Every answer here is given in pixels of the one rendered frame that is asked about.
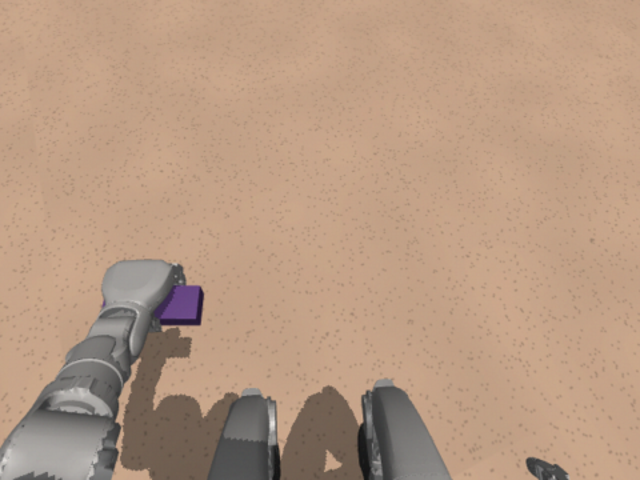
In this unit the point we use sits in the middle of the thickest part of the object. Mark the left robot hand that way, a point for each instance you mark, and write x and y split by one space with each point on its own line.
144 282

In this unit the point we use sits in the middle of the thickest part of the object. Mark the right robot hand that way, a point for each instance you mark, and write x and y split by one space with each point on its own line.
545 471

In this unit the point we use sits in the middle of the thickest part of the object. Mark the left robot arm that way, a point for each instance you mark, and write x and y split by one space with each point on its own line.
70 432

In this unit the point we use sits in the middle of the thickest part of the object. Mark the small box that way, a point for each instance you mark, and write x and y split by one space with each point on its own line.
182 306

